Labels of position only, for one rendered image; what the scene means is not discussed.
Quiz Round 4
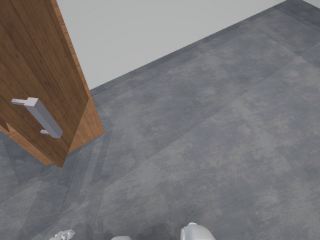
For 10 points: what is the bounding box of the cupboard door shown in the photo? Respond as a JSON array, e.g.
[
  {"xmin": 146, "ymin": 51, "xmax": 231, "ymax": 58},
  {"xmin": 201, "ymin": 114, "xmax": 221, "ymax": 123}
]
[{"xmin": 0, "ymin": 0, "xmax": 89, "ymax": 168}]

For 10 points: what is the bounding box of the left robot hand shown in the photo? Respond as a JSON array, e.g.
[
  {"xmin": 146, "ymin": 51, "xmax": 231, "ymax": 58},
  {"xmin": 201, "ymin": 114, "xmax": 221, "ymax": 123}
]
[{"xmin": 50, "ymin": 229, "xmax": 75, "ymax": 240}]

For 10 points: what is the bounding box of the right robot thigh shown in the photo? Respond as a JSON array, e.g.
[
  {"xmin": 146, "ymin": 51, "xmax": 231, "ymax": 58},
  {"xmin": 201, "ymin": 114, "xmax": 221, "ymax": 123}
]
[{"xmin": 180, "ymin": 224, "xmax": 216, "ymax": 240}]

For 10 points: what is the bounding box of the handle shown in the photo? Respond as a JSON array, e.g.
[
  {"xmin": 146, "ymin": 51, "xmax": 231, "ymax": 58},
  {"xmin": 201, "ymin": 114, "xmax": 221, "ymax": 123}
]
[{"xmin": 11, "ymin": 97, "xmax": 63, "ymax": 139}]

